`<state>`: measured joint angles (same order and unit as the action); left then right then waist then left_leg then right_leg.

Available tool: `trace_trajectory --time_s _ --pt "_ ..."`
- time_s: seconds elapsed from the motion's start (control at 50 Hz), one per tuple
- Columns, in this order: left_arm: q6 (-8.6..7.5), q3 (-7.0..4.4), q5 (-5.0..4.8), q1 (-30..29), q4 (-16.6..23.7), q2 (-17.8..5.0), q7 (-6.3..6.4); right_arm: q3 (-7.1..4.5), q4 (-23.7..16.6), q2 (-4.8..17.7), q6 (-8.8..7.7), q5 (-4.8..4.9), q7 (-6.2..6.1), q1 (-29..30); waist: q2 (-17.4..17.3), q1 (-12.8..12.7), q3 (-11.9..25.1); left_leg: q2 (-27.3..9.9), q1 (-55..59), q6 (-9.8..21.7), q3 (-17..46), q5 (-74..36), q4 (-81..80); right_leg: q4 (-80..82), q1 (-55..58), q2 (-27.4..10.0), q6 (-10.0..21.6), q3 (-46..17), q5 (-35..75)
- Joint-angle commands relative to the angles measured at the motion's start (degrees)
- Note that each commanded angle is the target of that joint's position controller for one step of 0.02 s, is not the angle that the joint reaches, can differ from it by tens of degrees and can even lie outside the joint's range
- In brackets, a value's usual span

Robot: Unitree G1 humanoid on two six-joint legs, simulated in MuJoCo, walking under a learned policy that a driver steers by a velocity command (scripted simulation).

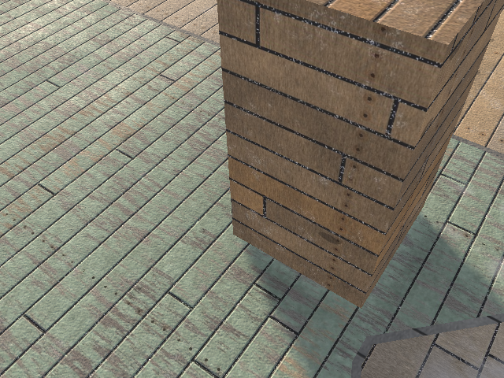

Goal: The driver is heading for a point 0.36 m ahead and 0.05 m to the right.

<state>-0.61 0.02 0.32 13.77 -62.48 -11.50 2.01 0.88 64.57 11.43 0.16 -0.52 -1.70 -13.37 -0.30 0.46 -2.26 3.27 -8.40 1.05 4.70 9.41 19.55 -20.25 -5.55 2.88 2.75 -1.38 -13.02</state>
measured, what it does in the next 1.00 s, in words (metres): walks ahead: left foot, then right foot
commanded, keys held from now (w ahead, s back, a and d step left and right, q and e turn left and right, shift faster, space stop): no key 0.08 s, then w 0.34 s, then w+e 0.16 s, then no key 0.42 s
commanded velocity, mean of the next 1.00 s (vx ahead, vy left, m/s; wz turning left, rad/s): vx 0.23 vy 0.00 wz -0.08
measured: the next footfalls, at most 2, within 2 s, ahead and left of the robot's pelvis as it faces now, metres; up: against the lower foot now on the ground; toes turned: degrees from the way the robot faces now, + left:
left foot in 0.42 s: +0.14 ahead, +0.13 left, +0.00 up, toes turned +3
right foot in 0.82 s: +0.40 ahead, -0.03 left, +0.00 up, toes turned -7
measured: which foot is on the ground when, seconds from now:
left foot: down 0.00-0.18, up 0.20-0.40, down 0.42-0.84, up 0.86-1.00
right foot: down 0.00-0.42, up 0.44-0.80, down 0.82-1.00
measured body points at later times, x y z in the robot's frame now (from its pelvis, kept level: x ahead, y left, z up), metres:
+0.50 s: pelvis +0.10 +0.05 -0.01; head +0.11 +0.07 +0.44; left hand +0.07 +0.30 -0.17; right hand +0.14 -0.21 -0.14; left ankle +0.10 +0.13 -0.75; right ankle +0.00 -0.07 -0.70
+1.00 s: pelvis +0.29 +0.04 -0.01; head +0.32 +0.03 +0.43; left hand +0.37 +0.26 -0.16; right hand +0.29 -0.19 -0.17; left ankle +0.23 +0.17 -0.71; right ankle +0.36 -0.02 -0.75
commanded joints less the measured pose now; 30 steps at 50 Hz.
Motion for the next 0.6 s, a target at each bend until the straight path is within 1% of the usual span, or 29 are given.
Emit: trace_trajectory --time_s 0.02,0.08,0.1,0.12,0.14,0.16,0.18,0.2,0.22,0.24,0.26,0.28,0.3,0.34,0.36,0.38,0.4,0.42,0.44,0.46,0.48,0.5,0.52,0.54,0.56,0.58,0.6 --pt "-0.41 -0.64 0.00 2.34 0.72 -5.32 0.23 -0.56 -0.29 5.07 -0.26 0.02 -0.24 -2.35 0.54 0.05 -0.51 -6.59 0.27 1.53 4.91 -6.29 -1.93 3.64 -2.49 -7.49 1.12 -6.08 7.02" --pt "-0.43 -0.48 0.00 3.08 0.17 -5.00 0.30 -0.39 0.26 4.68 -0.23 0.04 -0.32 -2.56 0.51 0.02 -0.71 -6.61 0.17 1.48 4.74 -6.34 -1.73 3.52 -2.60 -7.41 1.13 -6.09 7.30" --pt "-0.42 -0.41 0.11 3.65 -0.08 -4.82 0.26 -0.23 0.50 4.22 -0.18 -0.04 -0.33 -2.93 0.67 -0.13 0.42 -6.11 0.48 1.58 4.42 -2.42 -1.85 4.35 -2.28 -7.06 1.24 -6.18 2.06" --pt "-0.26 -0.78 0.22 3.99 -0.18 -5.69 0.22 -0.33 0.39 4.35 -0.07 -0.18 -0.33 -2.78 1.37 -0.36 -0.22 -4.92 -0.70 1.88 3.56 2.92 -0.64 5.03 -2.83 -6.62 1.66 -6.74 -5.28" --pt "0.05 -1.46 0.25 4.70 -0.20 -7.23 0.16 -0.57 -0.04 4.71 0.07 -0.36 -0.23 -2.52 2.89 -0.73 -1.03 -2.98 -3.09 2.47 1.98 10.15 2.37 5.54 -3.39 -6.56 2.87 -8.10 -14.83" --pt "0.39 -2.02 0.26 5.79 -0.21 -8.31 0.06 -0.73 -0.71 4.73 0.17 -0.76 0.03 -1.78 5.05 -1.49 -2.70 -1.15 -7.28 2.93 0.34 16.60 6.24 7.19 -4.01 -8.05 4.72 -11.44 -24.22" --pt "0.61 -2.55 0.30 7.74 -0.48 -9.00 -0.02 -0.69 -1.60 4.13 0.09 -1.30 0.43 -0.55 7.02 -2.45 -4.94 -0.02 -11.59 3.01 -1.88 18.66 11.01 10.06 -4.24 -11.30 7.04 -16.32 -31.53" --pt "0.69 -2.98 0.28 9.23 -0.84 -9.32 0.03 -0.57 -2.53 3.33 -0.23 -1.67 0.87 0.50 8.29 -2.85 -7.22 -0.33 -15.37 2.98 -4.40 17.59 16.13 12.97 -4.41 -15.23 9.43 -20.78 -35.56" --pt "0.43 -3.22 0.41 9.81 -0.94 -8.94 0.01 -0.50 -3.53 2.84 -0.79 -2.02 1.19 1.68 7.92 -3.14 -9.27 -2.53 -17.58 2.90 -5.25 15.52 20.58 14.48 -5.21 -18.39 11.19 -23.80 -34.54" --pt "-0.04 -3.36 0.80 10.39 -0.89 -8.58 -0.13 -0.74 -4.57 3.34 -1.40 -1.89 1.47 3.04 6.55 -3.29 -9.88 -4.02 -20.61 2.84 -4.88 16.25 24.02 15.30 -4.09 -19.79 12.13 -25.01 -31.11" --pt "-0.57 -3.60 1.05 10.56 -0.75 -8.78 -0.27 -1.00 -5.34 3.76 -2.00 -1.77 1.80 3.60 5.14 -2.96 -9.72 -5.09 -23.05 2.79 -4.59 16.75 25.90 15.12 -1.95 -19.95 12.31 -24.31 -27.07" --pt "-1.12 -3.83 1.07 10.51 -0.61 -9.09 -0.39 -1.18 -6.14 3.89 -2.61 -1.53 2.15 3.98 4.71 -2.58 -9.28 -5.96 -23.84 2.76 -4.61 16.44 25.25 14.43 -0.54 -19.61 12.05 -22.67 -23.30" --pt "-1.63 -3.94 0.98 10.39 -0.45 -8.93 -0.51 -1.39 -6.88 4.05 -3.18 -1.18 2.46 4.74 4.43 -2.41 -8.71 -6.03 -22.94 2.65 -5.22 15.65 23.40 13.69 0.13 -18.37 11.33 -20.17 -19.34" --pt "-2.33 -4.04 0.74 9.89 -0.03 -8.83 -0.65 -1.88 -7.60 3.99 -3.74 -0.65 2.73 4.53 5.18 -1.66 -7.18 -4.78 -16.96 2.90 -7.05 13.13 17.94 11.84 -1.45 -16.25 9.96 -15.58 -12.41" --pt "-2.52 -4.13 0.53 9.12 0.28 -8.97 -0.74 -2.05 -7.38 3.63 -3.85 -0.43 2.78 2.74 5.45 -0.55 -6.45 -3.89 -11.66 3.17 -8.35 10.39 14.15 10.53 -4.01 -15.26 9.34 -13.40 -10.02" --pt "-2.74 -4.27 0.01 7.40 0.75 -9.27 -0.84 -2.09 -6.80 2.93 -4.03 -0.45 2.75 -0.11 4.97 1.51 -5.65 -2.45 -3.37 3.51 -10.13 6.24 8.94 8.19 -8.73 -14.13 8.60 -10.97 -7.91" --pt "-2.90 -4.22 -0.10 7.10 1.07 -9.08 -0.94 -2.77 -5.15 3.83 -4.26 -0.42 2.42 -5.29 3.45 3.77 -4.38 -0.56 6.23 3.51 -10.83 4.88 5.95 3.47 -13.75 -12.19 7.48 -8.70 -4.50" --pt "-3.49 -3.56 0.26 6.48 1.70 -7.25 -1.25 -3.78 -3.33 6.16 -4.74 -0.70 1.82 -11.94 -0.99 6.57 -1.41 -3.41 15.77 4.04 -5.87 6.85 2.79 -6.43 -18.62 -8.92 5.76 -4.42 -0.95" --pt "-4.05 -1.98 -0.50 5.10 4.68 -1.66 -1.97 -5.50 -2.49 13.20 -5.06 -1.47 1.20 -20.07 -16.08 9.03 2.59 -19.77 23.62 8.92 18.73 22.44 -8.22 -25.92 -29.35 -0.66 1.98 3.72 -9.65" --pt "-3.70 -3.01 0.84 2.40 5.89 -5.69 -1.94 -5.80 -0.45 12.97 -4.40 -1.23 1.29 -22.98 -13.70 8.42 0.92 -26.06 18.98 12.18 30.72 28.78 -12.80 -38.77 -34.24 -0.15 2.53 1.80 -17.88" --pt "-3.51 -3.37 1.24 0.88 6.13 -6.59 -2.36 -5.01 -2.99 10.32 -4.36 -1.41 1.35 -15.62 -5.29 4.48 -4.00 -24.80 13.44 11.35 25.26 29.23 -12.35 -44.12 -36.19 -4.08 3.74 -1.56 -13.29" --pt "-3.66 -3.01 0.80 1.91 5.40 -4.79 -3.04 -4.47 -5.09 8.31 -4.78 -1.24 1.58 -10.13 -2.39 2.22 -5.21 -22.55 9.31 9.85 19.53 22.94 -12.98 -44.09 -34.65 -5.72 3.80 -2.80 -7.65" --pt "-3.97 -2.97 0.31 2.98 4.66 -3.44 -3.40 -3.99 -6.05 7.22 -5.28 -1.17 1.53 -7.50 -1.83 0.67 -5.78 -20.14 7.34 8.53 13.07 15.66 -13.93 -42.78 -33.15 -6.90 3.43 -2.95 -3.95" --pt "-3.73 -3.12 0.75 3.45 4.57 -3.47 -3.68 -3.56 -6.01 6.40 -5.71 -1.09 1.34 -7.38 -2.13 -0.06 -4.41 -18.89 7.26 7.66 8.83 10.10 -14.14 -42.16 -31.88 -7.29 2.78 -2.12 -1.79" --pt "-3.36 -3.23 1.09 3.13 4.63 -3.63 -3.91 -3.38 -5.68 6.26 -6.11 -1.15 1.17 -7.86 -2.87 -0.18 -3.52 -17.98 6.97 7.59 5.91 5.48 -14.41 -42.75 -31.34 -7.29 2.06 -1.04 -0.11" --pt "-3.05 -3.45 1.10 2.21 5.01 -4.05 -4.10 -3.13 -5.23 5.72 -6.47 -1.04 1.01 -8.93 -2.61 -0.32 -3.60 -16.99 7.89 7.13 2.54 -0.66 -14.11 -43.06 -32.54 -7.13 1.67 -0.39 1.55" --pt "-2.96 -3.49 1.28 0.09 5.66 -3.59 -3.96 -2.57 -4.63 4.70 -6.67 -0.65 0.81 -9.47 -2.78 -0.46 -3.66 -16.26 8.27 6.93 -0.49 -13.07 -12.82 -42.38 -33.52 -6.47 1.35 0.77 2.15"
